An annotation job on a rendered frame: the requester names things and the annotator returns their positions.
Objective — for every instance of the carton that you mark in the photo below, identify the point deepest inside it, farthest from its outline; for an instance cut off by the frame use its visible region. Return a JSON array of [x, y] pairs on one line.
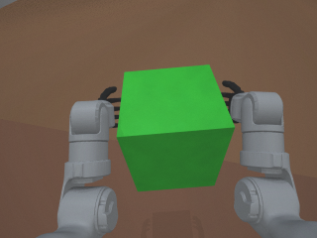
[[174, 127]]

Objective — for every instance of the robot right hand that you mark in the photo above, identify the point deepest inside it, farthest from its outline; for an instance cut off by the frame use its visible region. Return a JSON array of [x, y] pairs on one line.
[[235, 88]]

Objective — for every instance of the robot left forearm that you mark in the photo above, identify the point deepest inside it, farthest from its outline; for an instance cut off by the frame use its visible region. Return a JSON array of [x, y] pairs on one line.
[[88, 136]]

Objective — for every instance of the left robot upper arm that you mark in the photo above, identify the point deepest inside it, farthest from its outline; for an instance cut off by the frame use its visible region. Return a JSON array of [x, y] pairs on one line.
[[86, 212]]

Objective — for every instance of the right robot upper arm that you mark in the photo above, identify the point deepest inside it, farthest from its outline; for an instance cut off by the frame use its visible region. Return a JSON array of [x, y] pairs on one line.
[[271, 207]]

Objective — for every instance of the robot left hand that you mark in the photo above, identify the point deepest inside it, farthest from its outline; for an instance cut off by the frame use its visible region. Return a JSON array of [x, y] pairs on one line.
[[104, 96]]

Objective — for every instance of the robot right forearm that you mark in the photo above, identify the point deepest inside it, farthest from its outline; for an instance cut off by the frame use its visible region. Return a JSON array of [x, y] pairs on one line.
[[261, 116]]

